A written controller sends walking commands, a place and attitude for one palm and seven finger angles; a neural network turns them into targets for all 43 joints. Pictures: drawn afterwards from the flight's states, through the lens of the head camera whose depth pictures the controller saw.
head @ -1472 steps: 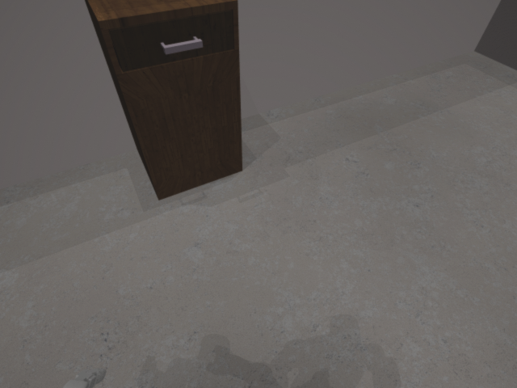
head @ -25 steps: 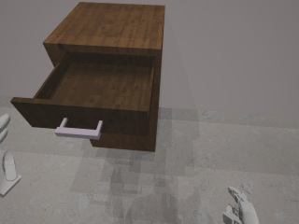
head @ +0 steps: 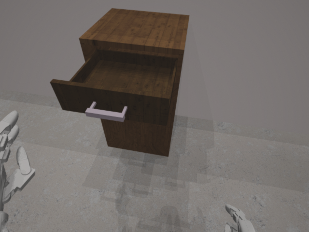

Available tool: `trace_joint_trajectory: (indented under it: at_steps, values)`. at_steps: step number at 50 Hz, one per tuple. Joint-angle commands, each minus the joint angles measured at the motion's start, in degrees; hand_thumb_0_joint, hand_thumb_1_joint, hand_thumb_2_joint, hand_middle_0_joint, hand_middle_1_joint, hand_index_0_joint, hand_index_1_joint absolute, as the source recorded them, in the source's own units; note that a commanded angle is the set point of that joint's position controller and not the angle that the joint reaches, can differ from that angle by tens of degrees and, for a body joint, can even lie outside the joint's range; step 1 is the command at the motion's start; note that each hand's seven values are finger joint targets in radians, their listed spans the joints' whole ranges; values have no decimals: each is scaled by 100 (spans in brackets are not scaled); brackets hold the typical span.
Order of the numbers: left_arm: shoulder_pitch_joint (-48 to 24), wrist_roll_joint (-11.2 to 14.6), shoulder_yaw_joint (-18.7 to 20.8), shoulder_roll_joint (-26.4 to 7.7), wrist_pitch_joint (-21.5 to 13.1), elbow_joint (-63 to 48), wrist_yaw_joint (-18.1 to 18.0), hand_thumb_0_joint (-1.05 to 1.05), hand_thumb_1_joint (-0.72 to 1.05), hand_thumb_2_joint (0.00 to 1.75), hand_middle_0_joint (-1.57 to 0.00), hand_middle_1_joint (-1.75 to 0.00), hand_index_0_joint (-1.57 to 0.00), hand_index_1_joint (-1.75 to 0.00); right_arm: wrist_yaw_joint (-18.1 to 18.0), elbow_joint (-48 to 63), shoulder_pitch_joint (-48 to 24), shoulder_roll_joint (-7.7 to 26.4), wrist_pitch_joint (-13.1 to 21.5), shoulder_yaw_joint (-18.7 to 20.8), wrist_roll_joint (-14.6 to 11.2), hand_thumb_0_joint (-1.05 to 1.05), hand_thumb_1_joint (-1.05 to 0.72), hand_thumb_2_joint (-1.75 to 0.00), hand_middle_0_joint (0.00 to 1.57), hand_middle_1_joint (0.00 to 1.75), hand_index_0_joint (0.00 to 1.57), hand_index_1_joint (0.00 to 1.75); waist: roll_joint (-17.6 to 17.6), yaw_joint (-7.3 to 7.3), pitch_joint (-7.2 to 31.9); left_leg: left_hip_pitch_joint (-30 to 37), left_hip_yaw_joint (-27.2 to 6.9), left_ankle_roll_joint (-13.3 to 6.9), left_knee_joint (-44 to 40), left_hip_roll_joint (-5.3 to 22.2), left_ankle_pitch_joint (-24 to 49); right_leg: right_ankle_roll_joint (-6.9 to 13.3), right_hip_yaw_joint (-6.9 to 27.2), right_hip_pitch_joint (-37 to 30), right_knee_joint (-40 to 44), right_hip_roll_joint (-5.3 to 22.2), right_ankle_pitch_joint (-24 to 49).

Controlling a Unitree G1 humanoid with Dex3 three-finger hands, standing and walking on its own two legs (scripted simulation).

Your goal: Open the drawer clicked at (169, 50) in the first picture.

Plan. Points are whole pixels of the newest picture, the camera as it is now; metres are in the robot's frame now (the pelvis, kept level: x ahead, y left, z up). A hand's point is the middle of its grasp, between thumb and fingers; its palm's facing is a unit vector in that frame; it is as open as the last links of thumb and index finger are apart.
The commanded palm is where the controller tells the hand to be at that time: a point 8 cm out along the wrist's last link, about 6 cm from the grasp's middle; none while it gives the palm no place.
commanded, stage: stop stepping back and stand still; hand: left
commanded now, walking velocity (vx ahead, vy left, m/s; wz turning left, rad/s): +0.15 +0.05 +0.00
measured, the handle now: (107, 110) +0.51 +0.21 +0.00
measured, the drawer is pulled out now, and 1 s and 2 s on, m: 0.30 0.30 0.30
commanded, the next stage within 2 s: let the arm hang, fingers relaxed in 0.14 s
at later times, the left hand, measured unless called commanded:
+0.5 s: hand out of the picture +0.10 +0.16 -0.15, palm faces +0.03 -0.98 -0.19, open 7.4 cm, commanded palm none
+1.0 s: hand out of the picture -0.02 +0.15 -0.16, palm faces +0.04 -0.98 -0.20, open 7.3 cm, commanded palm none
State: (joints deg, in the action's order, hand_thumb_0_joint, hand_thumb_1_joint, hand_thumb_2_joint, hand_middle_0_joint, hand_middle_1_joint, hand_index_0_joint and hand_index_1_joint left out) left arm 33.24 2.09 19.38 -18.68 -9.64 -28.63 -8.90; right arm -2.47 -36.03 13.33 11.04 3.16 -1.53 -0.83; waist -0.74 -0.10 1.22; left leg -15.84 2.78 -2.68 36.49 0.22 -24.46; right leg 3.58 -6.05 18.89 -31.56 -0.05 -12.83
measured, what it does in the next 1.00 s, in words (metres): stands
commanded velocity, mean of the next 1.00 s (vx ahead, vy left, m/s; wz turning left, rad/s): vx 0.02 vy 0.00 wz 0.00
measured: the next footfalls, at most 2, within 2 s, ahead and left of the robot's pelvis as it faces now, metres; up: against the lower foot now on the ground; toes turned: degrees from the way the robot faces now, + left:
none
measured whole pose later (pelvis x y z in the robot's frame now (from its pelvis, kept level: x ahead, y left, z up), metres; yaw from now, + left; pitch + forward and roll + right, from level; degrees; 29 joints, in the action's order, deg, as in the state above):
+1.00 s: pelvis -0.01 -0.02 +0.01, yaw -1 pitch -3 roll +0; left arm 17.9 -0.5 0.2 -7.2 0.4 64.0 -1.8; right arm -1.8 -63.2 18.1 6.2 -1.1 -0.1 0.6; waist 1.9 -0.3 -3.8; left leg -9.3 3.7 0.5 24.6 2.4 -11.9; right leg 2.9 -6.3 9.1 -23.4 -0.7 -11.2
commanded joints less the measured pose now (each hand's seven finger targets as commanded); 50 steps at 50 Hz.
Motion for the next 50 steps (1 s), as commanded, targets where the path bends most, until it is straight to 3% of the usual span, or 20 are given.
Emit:
trace_joint_trajectory:
  at_steps: [1,2,4,6,8,11,12,13,14,15,17,20,21,23,25,28,31,33,37,50]
  values:
    - [-389,-97,486,-1148,-517,-2310,-170,0,90,90,-20,-30,-20,-30,-157,1098,-611,871,513,326,130,0,-90,-90,20,30,20,30,1713,190,-43,532,-2151,-540,-2617,1237,-1415,-237,534,849,-888,-22,-1742]
    - [-435,-208,569,-1301,-490,-2512,-204,0,90,90,-20,-30,-20,-30,-120,1132,-652,733,603,313,121,0,-90,-90,20,30,20,30,1898,163,-48,85,-2479,-862,-2775,1742,-1251,-359,334,868,-2254,-180,-1473]
    - [-210,-181,833,-1523,-470,-2478,-199,0,90,90,-20,-30,-20,-30,-99,1016,-569,560,733,292,88,0,-90,-90,20,30,20,30,1363,155,-254,-174,-2397,-958,-2745,1694,-889,-346,662,1152,-3069,51,-1244]
    - [326,-127,776,-1338,-382,-2193,-218,0,90,90,-20,-30,-20,-30,-54,884,-544,615,800,281,43,0,-90,-90,20,30,20,30,981,4,-213,27,-1402,-704,-2198,1349,838,-384,405,799,-1988,172,-1164]
    - [553,-24,836,-1298,-355,-1944,-230,0,90,90,-20,-30,-20,-30,-84,822,-569,662,778,258,27,0,-90,-90,20,30,20,30,1261,4,12,304,-788,-485,-1721,1143,2164,-412,39,170,-632,41,-1125]
    - [181,-5,821,-1238,-457,-1431,-109,0,90,90,-20,-30,-20,-30,-89,841,-617,789,652,318,-11,0,-90,-90,20,30,20,30,689,110,-21,-400,-563,-187,-1022,833,1505,-346,197,-1184,1045,125,-40]
    - [80,-601,-1257,-19,543,3075,656,0,90,90,-20,-30,-20,-30,290,-205,-391,1134,592,633,71,0,-90,-90,20,30,20,30,-172,123,206,-1054,-91,163,586,386,1215,57,1086,-1180,309,1375,2477]
    - [-88,-579,-1342,-32,943,3140,788,0,90,90,-20,-30,-20,-30,301,-109,112,576,375,591,48,0,-90,-90,20,30,20,30,-728,273,647,-929,-143,275,719,255,230,371,1550,-1213,187,1752,3828]
    - [-288,-539,-1210,-191,959,3230,843,0,90,90,-20,-30,-20,-30,311,-124,413,558,231,474,27,0,-90,-90,20,30,20,30,-754,323,740,-769,-123,309,652,176,-188,509,1218,-1078,120,1825,3351]
    - [-582,-486,-1265,-42,950,3356,827,0,90,90,-20,-30,-20,-30,303,-249,364,582,92,496,47,0,-90,-90,20,30,20,30,-1189,220,561,-717,-174,304,818,174,-441,579,1245,-547,418,1643,1794]
    - [-828,-482,-1235,-129,955,4010,778,0,90,90,-20,-30,-20,-30,302,-146,208,677,-151,464,173,0,-90,-90,20,30,20,30,-2027,18,27,-1149,-118,189,1167,52,-697,632,1229,-567,634,1533,1207]
    - [-1301,-449,-1365,-183,1040,4986,752,0,90,90,-20,-30,-20,-30,290,-316,85,588,-306,437,239,0,-90,-90,20,30,20,30,-1436,98,-297,-547,-115,137,111,-15,-8,482,1067,-463,403,1344,2174]
    - [-1502,-406,-1418,-182,1073,5280,764,0,90,90,-20,-30,-20,-30,273,-459,255,580,-328,428,239,0,-90,-90,20,30,20,30,-1101,201,-349,14,-251,85,-365,98,1013,259,940,-56,310,1206,1469]
    - [-1531,-344,-1521,79,1116,5777,806,0,90,90,-20,-30,-20,-30,217,-667,335,819,-278,380,259,0,-90,-90,20,30,20,30,696,107,-289,359,-1241,-243,-1010,876,2295,-187,525,281,-195,433,-172]
    - [-1568,-330,-1562,112,1118,6431,801,0,90,90,-20,-30,-20,-30,173,-853,23,810,-298,320,267,0,-90,-90,20,30,20,30,1392,-37,-574,-664,-1339,-368,-1672,992,995,-193,452,-568,69,251,-661]
    - [-1193,-327,-1517,218,1019,7272,789,0,90,90,-20,-30,-20,-30,80,-1102,110,468,-316,295,216,0,-90,-90,20,30,20,30,983,-116,-494,-314,-562,-16,-1184,462,1197,14,849,-827,852,498,208]
    - [-1264,-273,-1596,174,946,7783,783,0,90,90,-20,-30,-20,-30,54,-1449,559,248,-313,262,162,0,-90,-90,20,30,20,30,800,32,135,356,-317,91,-967,416,1549,103,915,-1066,1082,767,689]
    - [-1312,-266,-1654,251,928,8054,768,0,90,90,-20,-30,-20,-30,39,-1615,668,225,-338,286,141,0,-90,-90,20,30,20,30,299,78,68,598,-361,93,-1073,511,1635,80,809,-937,1194,701,706]
    - [-1243,-261,-1738,344,933,8551,747,0,90,90,-20,-30,-20,-30,22,-1981,796,187,-368,274,122,0,-90,-90,20,30,20,30,28,71,-319,579,-333,86,-1308,546,1564,39,748,-826,1390,692,564]
    - [-1146,-251,-1795,553,945,9219,673,0,90,90,-20,-30,-20,-30,16,-2710,1012,-80,-357,223,145,0,-90,-90,20,30,20,30,106,18,-871,420,-350,76,-1772,545,1169,-15,754,-651,1545,559,-200]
